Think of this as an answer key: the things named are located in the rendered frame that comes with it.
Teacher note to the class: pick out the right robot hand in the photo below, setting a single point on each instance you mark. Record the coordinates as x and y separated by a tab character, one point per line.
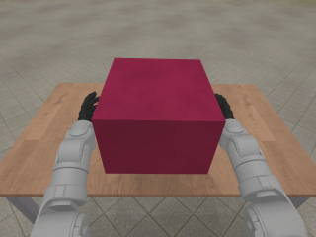
225	108

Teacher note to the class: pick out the right robot forearm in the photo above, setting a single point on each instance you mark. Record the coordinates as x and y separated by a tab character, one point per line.
257	184

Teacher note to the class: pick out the left robot forearm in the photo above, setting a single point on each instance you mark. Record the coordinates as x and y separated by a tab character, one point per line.
67	189

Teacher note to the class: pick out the table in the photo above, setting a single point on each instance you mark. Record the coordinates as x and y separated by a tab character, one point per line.
26	170

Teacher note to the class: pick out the left robot hand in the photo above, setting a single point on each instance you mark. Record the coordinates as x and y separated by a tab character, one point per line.
88	107

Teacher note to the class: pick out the carton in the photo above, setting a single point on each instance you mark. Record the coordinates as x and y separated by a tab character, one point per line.
157	116

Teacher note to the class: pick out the right robot upper arm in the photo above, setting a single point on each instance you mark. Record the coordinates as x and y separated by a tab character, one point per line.
272	219

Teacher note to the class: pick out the left robot upper arm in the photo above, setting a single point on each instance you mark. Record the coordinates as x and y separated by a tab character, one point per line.
62	224

